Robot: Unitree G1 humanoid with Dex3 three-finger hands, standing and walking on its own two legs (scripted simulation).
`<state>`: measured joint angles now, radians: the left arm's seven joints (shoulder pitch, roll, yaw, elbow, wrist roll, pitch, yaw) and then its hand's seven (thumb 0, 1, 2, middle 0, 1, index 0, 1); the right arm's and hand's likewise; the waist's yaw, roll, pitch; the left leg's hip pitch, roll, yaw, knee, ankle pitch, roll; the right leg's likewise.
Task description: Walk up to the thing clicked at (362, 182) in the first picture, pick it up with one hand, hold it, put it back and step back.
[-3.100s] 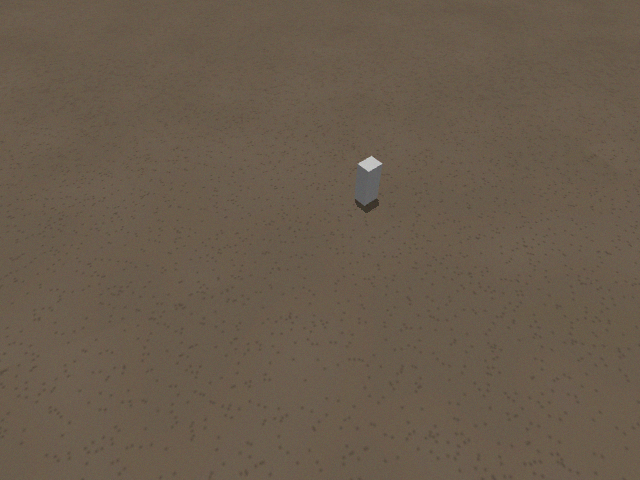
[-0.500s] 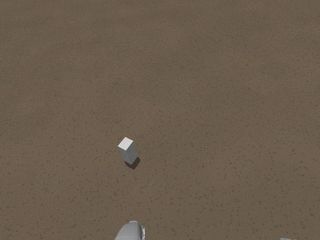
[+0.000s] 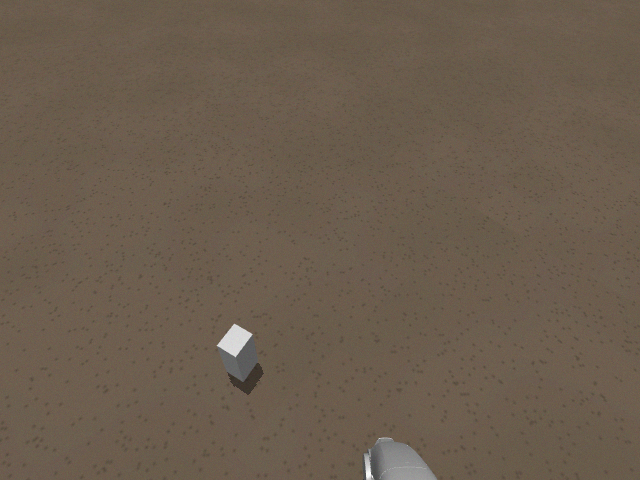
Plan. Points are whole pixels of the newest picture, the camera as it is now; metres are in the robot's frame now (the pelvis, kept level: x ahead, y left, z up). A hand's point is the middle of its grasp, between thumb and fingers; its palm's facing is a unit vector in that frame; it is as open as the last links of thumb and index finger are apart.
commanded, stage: walk up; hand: left
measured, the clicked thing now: (239, 353) +0.56 +0.20 -0.68
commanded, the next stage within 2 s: none
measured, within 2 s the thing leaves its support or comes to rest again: neither
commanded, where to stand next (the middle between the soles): +0.22 +0.00 m, yaw +0 degrees
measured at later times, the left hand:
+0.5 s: hand (129, 460) +0.18 +0.26 -0.13, palm faces -0.02 -0.90 -0.44, open 7.4 cm
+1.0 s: hand out of the picture +0.16 +0.28 -0.16, palm faces +0.04 -0.94 -0.35, open 7.4 cm
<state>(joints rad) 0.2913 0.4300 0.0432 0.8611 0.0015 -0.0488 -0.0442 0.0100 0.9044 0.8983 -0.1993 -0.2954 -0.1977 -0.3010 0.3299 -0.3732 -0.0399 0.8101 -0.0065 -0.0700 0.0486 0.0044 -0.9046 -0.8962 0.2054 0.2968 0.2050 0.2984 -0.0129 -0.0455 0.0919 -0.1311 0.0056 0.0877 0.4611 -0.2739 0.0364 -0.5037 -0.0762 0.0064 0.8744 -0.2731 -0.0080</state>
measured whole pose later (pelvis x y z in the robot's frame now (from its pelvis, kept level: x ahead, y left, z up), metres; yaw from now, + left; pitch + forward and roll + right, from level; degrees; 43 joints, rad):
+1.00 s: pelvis +0.13 +0.01 +0.00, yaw +2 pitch -3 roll -1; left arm 0.17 0.37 0.00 1.11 0.00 -0.01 -0.01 0.01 0.90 0.90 -0.20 -0.30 -0.20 -0.30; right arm 0.07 -0.34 0.01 1.03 -0.01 0.00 0.02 0.00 -0.91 -0.90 0.20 0.30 0.20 0.30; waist 0.04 0.01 0.06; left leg -0.27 0.02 -0.01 0.53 -0.21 0.00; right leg -0.22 -0.02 -0.05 0.48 -0.22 0.01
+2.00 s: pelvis +0.15 +0.01 +0.01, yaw +1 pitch -2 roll +0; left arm 0.09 0.35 0.01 1.17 0.01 0.00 -0.01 0.01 0.90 0.90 -0.20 -0.30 -0.20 -0.30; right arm 0.09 -0.34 -0.01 1.16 -0.01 0.00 0.01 0.01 -0.91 -0.90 0.20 0.30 0.20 0.30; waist 0.00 0.00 0.06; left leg -0.15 0.01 0.01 0.33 -0.14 0.00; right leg -0.11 -0.03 -0.04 0.31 -0.16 0.02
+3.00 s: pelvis +0.17 +0.00 +0.01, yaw +1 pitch -2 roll +0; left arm 0.11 0.35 0.00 1.14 0.01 -0.01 -0.01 0.01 0.90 0.90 -0.20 -0.30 -0.20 -0.30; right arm 0.10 -0.35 0.00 1.14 -0.01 -0.01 0.01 0.00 -0.91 -0.90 0.20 0.30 0.20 0.30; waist 0.00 0.00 0.05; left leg -0.12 0.03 0.00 0.32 -0.16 -0.02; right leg -0.08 -0.02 -0.04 0.30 -0.18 0.01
